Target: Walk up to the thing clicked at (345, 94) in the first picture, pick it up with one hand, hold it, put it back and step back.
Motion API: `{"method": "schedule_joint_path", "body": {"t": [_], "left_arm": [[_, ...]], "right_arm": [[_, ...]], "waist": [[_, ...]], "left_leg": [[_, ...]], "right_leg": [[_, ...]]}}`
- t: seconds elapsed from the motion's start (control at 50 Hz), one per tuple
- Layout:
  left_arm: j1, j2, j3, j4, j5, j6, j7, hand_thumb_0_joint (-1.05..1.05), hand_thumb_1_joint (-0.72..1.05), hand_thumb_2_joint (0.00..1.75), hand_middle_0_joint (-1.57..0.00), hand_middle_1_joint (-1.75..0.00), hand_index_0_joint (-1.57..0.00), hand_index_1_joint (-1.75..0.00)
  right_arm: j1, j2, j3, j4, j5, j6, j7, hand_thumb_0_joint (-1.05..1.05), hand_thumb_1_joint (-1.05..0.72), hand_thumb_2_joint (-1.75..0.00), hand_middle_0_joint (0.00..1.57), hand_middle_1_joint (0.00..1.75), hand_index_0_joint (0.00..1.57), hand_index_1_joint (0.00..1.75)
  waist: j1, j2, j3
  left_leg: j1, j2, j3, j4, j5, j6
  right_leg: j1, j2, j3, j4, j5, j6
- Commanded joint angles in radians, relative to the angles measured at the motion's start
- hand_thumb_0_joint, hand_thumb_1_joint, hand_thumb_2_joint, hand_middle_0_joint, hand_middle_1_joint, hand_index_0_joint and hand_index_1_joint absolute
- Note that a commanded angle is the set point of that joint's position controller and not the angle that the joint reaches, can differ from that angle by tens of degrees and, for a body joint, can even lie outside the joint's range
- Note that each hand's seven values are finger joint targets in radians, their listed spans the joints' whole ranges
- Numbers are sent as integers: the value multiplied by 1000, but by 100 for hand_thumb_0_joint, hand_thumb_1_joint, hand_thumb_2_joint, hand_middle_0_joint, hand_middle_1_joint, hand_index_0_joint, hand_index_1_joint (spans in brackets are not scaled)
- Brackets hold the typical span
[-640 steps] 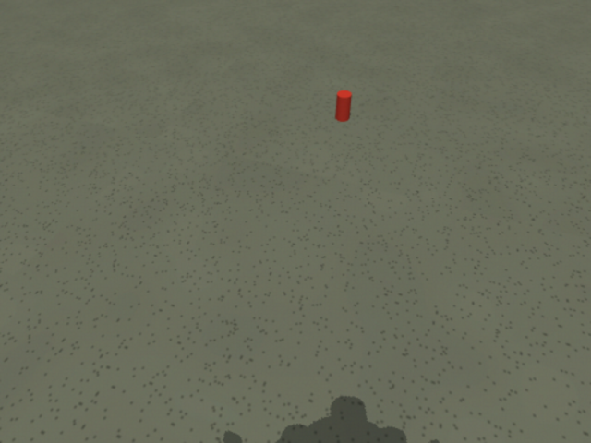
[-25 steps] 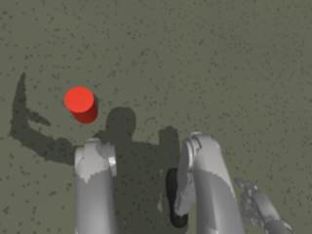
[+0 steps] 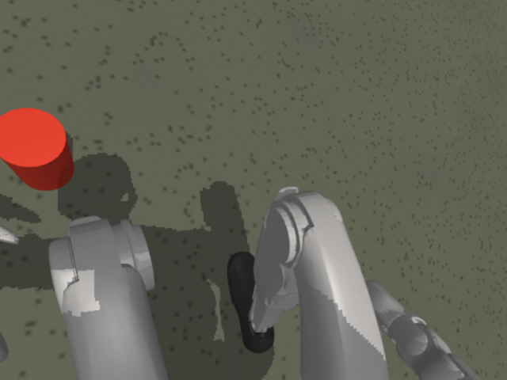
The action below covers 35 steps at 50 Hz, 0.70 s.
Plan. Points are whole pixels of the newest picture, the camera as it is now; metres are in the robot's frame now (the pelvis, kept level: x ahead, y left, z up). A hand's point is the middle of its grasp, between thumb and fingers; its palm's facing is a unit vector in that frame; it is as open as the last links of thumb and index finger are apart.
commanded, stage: close in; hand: left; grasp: from the side
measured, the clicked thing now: (39, 154) +0.45 +0.25 -0.22
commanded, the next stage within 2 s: rest palm in 0.52 s
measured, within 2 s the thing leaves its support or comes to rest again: leaves its support in 1.66 s
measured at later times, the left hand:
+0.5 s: hand (31, 170) +0.41 +0.25 -0.17, palm faces +0.16 -0.99 +0.05, open 17.7 cm
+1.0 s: hand (38, 159) +0.43 +0.25 -0.19, palm faces +0.23 -0.97 +0.00, open 12.3 cm
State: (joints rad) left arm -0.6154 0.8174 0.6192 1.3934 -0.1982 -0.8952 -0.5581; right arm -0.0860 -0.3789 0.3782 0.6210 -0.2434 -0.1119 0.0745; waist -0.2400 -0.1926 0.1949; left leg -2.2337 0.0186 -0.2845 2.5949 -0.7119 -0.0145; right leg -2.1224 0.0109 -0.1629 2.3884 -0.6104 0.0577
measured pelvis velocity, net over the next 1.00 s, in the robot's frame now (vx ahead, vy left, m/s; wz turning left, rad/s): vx -0.01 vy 0.01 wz -0.06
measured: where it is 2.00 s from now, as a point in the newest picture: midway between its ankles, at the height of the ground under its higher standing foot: (192, 345)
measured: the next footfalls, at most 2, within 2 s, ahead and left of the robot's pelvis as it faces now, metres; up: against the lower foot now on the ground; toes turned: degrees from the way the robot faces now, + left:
none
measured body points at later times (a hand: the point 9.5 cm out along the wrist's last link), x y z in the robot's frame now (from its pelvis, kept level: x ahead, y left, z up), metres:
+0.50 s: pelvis -0.01 +0.01 -0.01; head +0.21 +0.19 +0.34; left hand +0.40 +0.31 -0.17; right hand +0.15 -0.24 -0.04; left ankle +0.08 +0.13 -0.26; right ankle +0.14 -0.13 -0.26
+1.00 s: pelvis -0.01 +0.01 -0.01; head +0.22 +0.19 +0.32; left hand +0.41 +0.30 -0.18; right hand +0.15 -0.24 -0.04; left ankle +0.08 +0.13 -0.26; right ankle +0.14 -0.13 -0.26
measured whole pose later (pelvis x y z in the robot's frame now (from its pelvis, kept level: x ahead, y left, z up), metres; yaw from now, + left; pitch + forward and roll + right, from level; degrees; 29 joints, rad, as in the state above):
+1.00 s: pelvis -0.01 +0.01 -0.01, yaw -4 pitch +12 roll -19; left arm -0.67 0.83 0.43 1.51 -0.06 -1.16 -0.02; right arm -0.18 -0.37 0.54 0.56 -0.38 0.00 0.15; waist -0.28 -0.28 0.31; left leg -2.20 0.01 -0.40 2.67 -0.72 -0.01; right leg -2.05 0.05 -0.24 2.37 -0.58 0.08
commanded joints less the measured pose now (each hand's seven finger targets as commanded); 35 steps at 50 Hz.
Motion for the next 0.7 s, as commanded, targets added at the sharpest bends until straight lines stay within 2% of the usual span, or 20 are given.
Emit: {"method": "schedule_joint_path", "body": {"t": [0.0,0.04,0.08,0.1,0.12,0.18,0.2,0.24,0.26,0.3,0.34,0.4,0.46,0.5,0.52,0.54,0.58,0.6,0.66,0.68], "left_arm": [[-208,255,36,-152,-29,-140,85,0,-61,0,-7,-8,-7,-7],[-208,267,49,-144,-18,-168,131,0,-61,0,-7,-9,-7,-8],[-210,258,37,-132,3,-188,175,0,-61,1,-7,-9,-7,-8],[-209,236,16,-116,16,-195,194,0,-60,2,-6,-9,-7,-8],[-194,234,13,-108,30,-201,211,0,-61,2,-7,-9,-7,-8],[-182,181,-53,-73,65,-210,242,0,-58,3,-6,-8,-6,-7],[-174,156,-77,-76,66,-213,245,0,-59,2,-6,-8,-6,-7],[-183,151,-105,-83,65,-218,258,0,-60,1,-6,-7,-6,-6],[-180,121,-127,-75,60,-219,261,0,-61,1,-6,-7,-6,-6],[-207,102,-149,-78,50,-227,279,0,-61,1,-6,-7,-6,-6],[-243,106,-159,-81,43,-239,301,0,-61,2,-6,-7,-6,-6],[-246,117,-148,-60,40,-263,338,0,-61,5,-6,-9,-7,-8],[-263,159,-135,-46,61,-290,378,0,-58,7,-7,-10,-7,-9],[-230,164,-136,-29,86,-302,399,0,-56,10,-7,-10,-7,-10],[-233,156,-138,-25,96,-309,409,0,-53,10,-6,-10,-6,-9],[-215,156,-141,-22,102,-312,417,0,-49,11,-6,-10,-6,-9],[-200,151,-140,-17,112,-315,438,0,-47,13,-6,-10,-6,-10],[-203,149,-146,-23,117,-317,445,0,-40,16,-13,-12,-12,-12],[-208,132,-167,-20,123,-318,464,0,-34,22,-18,-17,-17,-18],[-207,116,-177,-16,122,-317,471,0,-26,26,-26,-25,-25,-25]], "right_arm": [[41,-350,-88,-35,-17,4,-5,0,-94,-91,20,30,20,30],[36,-356,-73,-36,-30,10,1,0,-94,-91,20,30,20,30],[22,-354,-64,-36,-41,19,7,0,-94,-91,20,30,20,30],[9,-354,-59,-39,-45,22,11,0,-94,-91,20,30,20,30],[5,-357,-59,-40,-50,27,13,0,-94,-91,20,30,20,30],[-4,-365,-56,-48,-66,42,24,0,-93,-91,20,30,20,30],[-14,-364,-56,-50,-70,45,26,0,-93,-91,20,30,20,30],[-18,-367,-49,-56,-74,52,31,0,-94,-91,20,30,20,30],[-22,-367,-49,-59,-76,54,33,0,-94,-91,20,30,20,30],[-23,-374,-45,-62,-76,56,36,0,-93,-90,20,30,20,30],[-29,-374,-36,-65,-76,59,39,0,-93,-90,20,30,20,30],[-31,-367,-19,-70,-86,64,42,0,-92,-90,20,30,20,30],[-40,-366,-4,-72,-96,71,43,0,-92,-90,20,30,20,30],[-41,-366,3,-73,-108,82,44,0,-91,-90,20,30,20,30],[-42,-371,4,-73,-113,89,44,0,-92,-90,20,30,20,30],[-51,-368,8,-80,-116,93,45,0,-91,-90,20,30,20,30],[-52,-369,11,-80,-122,101,47,0,-91,-90,20,30,20,30],[-55,-371,13,-79,-126,103,47,0,-91,-90,20,30,20,30],[-56,-372,15,-80,-129,111,51,0,-91,-91,20,30,20,30],[-58,-372,15,-77,-129,110,52,0,-91,-90,20,30,20,30]], "waist": [[-44,450,-609],[-47,472,-601],[-49,479,-580],[-61,489,-549],[-57,503,-529],[-80,519,-488],[-83,504,-479],[-92,497,-469],[-105,474,-480],[-121,449,-457],[-128,423,-447],[-130,407,-455],[-121,433,-424],[-112,481,-441],[-119,503,-434],[-110,505,-427],[-111,510,-421],[-118,528,-421],[-136,500,-409],[-142,492,-404]], "left_leg": [[414,35,97,-287,121,2],[425,36,86,-290,141,-6],[420,38,80,-289,141,-8],[415,39,73,-300,135,-12],[422,40,71,-310,131,-17],[415,42,59,-322,99,-23],[414,43,58,-316,100,-21],[393,40,55,-315,86,-16],[400,38,51,-308,82,-15],[389,40,33,-309,63,-12],[363,36,25,-303,34,-5],[365,36,19,-288,36,-3],[355,38,13,-296,14,-7],[410,45,4,-308,68,-21],[435,49,-7,-318,94,-30],[429,49,-6,-318,94,-29],[434,48,-6,-317,107,-31],[446,49,-6,-317,127,-34],[420,47,-5,-304,113,-26],[421,47,-9,-303,116,-26]], "right_leg": [[327,40,-113,-177,118,-65],[342,43,-125,-163,137,-66],[336,46,-129,-158,139,-67],[317,45,-137,-153,135,-68],[307,45,-141,-152,132,-70],[288,47,-158,-147,116,-71],[281,46,-156,-150,123,-70],[291,48,-160,-154,119,-67],[286,50,-164,-159,119,-64],[274,49,-170,-155,113,-59],[276,52,-172,-161,96,-56],[297,57,-172,-165,101,-52],[290,60,-173,-158,81,-56],[299,61,-177,-139,120,-60],[292,58,-184,-128,138,-61],[289,61,-184,-129,137,-63],[301,62,-186,-131,153,-62],[306,61,-188,-129,167,-61],[316,64,-191,-140,167,-57],[313,64,-192,-139,172,-55]]}}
